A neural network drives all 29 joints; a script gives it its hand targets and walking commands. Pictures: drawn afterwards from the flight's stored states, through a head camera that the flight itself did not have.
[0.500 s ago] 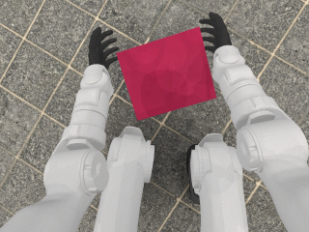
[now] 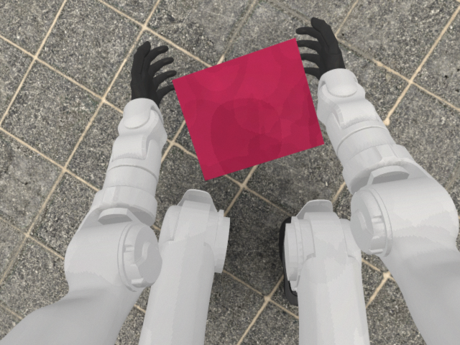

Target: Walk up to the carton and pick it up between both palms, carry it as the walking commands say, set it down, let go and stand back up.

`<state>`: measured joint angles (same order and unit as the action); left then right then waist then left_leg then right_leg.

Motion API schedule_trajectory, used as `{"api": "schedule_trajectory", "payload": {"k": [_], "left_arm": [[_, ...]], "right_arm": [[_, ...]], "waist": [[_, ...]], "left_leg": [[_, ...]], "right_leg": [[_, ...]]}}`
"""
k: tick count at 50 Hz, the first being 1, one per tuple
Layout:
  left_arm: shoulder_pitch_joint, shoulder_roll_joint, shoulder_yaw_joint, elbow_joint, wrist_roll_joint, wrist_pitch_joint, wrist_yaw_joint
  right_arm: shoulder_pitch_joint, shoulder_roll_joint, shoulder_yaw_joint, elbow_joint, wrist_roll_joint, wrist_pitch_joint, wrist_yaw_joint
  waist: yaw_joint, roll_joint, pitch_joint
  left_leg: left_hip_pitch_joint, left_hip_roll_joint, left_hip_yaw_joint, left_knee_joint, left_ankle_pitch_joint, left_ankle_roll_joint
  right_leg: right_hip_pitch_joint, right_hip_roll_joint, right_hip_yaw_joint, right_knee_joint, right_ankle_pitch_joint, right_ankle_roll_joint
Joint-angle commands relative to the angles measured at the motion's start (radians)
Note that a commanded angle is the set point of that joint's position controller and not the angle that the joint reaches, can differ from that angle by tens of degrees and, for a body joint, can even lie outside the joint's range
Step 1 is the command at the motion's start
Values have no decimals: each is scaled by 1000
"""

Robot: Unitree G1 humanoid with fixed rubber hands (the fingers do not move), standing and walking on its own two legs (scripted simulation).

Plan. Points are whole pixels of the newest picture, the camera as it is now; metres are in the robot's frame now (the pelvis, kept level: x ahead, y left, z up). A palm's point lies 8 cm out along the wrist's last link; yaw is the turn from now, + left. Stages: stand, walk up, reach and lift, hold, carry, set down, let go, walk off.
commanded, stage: set down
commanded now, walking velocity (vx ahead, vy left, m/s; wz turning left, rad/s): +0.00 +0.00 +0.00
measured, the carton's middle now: (246, 116) +0.46 +0.01 -0.26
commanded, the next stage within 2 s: none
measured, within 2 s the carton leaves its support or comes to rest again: rests again in 0.66 s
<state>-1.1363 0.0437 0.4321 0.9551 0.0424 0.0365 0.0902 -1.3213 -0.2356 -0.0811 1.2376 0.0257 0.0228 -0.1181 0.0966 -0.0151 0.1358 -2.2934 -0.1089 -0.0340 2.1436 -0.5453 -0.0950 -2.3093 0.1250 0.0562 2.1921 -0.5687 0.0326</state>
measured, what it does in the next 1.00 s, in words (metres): stands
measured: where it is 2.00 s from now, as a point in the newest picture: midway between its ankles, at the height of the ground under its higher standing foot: (245, 268)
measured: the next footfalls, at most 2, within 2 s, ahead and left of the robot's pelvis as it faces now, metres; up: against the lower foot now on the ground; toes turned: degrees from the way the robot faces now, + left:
none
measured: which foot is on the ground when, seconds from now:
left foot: down 0.00-1.00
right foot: down 0.00-1.00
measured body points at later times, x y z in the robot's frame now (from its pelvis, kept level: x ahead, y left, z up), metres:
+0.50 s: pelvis +0.01 +0.00 +0.00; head +0.34 -0.02 +0.30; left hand +0.49 +0.18 -0.16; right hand +0.53 -0.11 -0.17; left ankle +0.12 +0.13 -0.34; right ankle +0.11 -0.11 -0.34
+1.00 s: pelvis +0.00 +0.00 +0.00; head +0.35 -0.02 +0.29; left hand +0.45 +0.20 -0.18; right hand +0.49 -0.14 -0.20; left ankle +0.12 +0.13 -0.34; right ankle +0.11 -0.11 -0.34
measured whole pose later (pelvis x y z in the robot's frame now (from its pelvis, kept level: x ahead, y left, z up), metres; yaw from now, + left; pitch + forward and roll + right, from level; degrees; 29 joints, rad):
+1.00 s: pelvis +0.00 +0.00 +0.00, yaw +0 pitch +39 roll +3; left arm -1.03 0.17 0.19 1.00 -0.23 -0.08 0.13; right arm -1.15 -0.31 0.06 1.09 0.19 -0.04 -0.11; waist 0.08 0.01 0.20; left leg -2.28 -0.10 -0.03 2.14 -0.54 -0.09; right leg -2.29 0.11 0.05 2.18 -0.58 0.03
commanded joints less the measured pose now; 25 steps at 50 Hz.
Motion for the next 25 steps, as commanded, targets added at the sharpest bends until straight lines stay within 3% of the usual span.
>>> {"api": "schedule_trajectory", "payload": {"k": [1, 16, 17, 19, 21, 23, 25], "left_arm": [[-369, -700, -297, 47, -6, 12, -169], [-301, -634, -292, 67, -11, -12, -161], [-286, -607, -285, 76, -8, -15, -154], [-290, -580, -288, 73, -16, -22, -147], [-255, -548, -275, 84, -16, -31, -133], [-242, -518, -273, 94, -26, -39, -123], [-208, -448, -257, 115, -31, -51, -106]], "right_arm": [[-345, 761, 175, -94, -6, -22, 189], [-278, 703, 162, -91, -28, -37, 179], [-266, 681, 157, -85, -22, -41, 176], [-254, 652, 155, -87, -27, -44, 167], [-239, 609, 153, -76, -18, -49, 156], [-229, 570, 147, -72, -20, -55, 145], [-207, 506, 140, -66, -9, -62, 130]], "waist": [[0, -75, -831], [-16, -70, -810], [-8, -61, -826], [-22, -68, -819], [-3, -67, -825], [-24, -78, -823], [-13, -73, -825]], "left_leg": [[414, -33, 103, -152, 250, 50], [407, -33, 97, -138, 291, 42], [419, -31, 99, -135, 293, 41], [413, -30, 99, -133, 296, 38], [418, -27, 102, -136, 295, 35], [416, -26, 98, -139, 285, 34], [416, -21, 98, -139, 284, 34]], "right_leg": [[390, 29, -59, -208, 199, -37], [378, 21, -53, -200, 236, -30], [390, 20, -51, -198, 239, -31], [382, 18, -55, -199, 242, -28], [398, 12, -52, -198, 239, -27], [399, 9, -57, -200, 230, -22], [406, 3, -52, -199, 230, -20]]}}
